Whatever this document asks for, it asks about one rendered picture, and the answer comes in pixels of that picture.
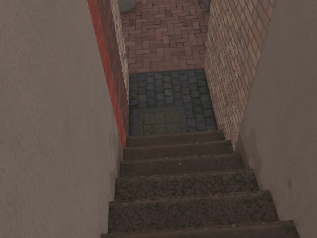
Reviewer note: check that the stairs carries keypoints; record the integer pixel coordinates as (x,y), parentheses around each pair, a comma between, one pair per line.
(193,211)

